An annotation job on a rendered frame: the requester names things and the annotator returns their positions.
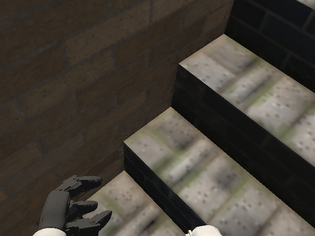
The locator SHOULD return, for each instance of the robot right thigh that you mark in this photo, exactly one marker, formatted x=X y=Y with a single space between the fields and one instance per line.
x=205 y=230

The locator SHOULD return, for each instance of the left robot hand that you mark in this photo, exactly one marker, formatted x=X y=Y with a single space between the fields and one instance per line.
x=59 y=210

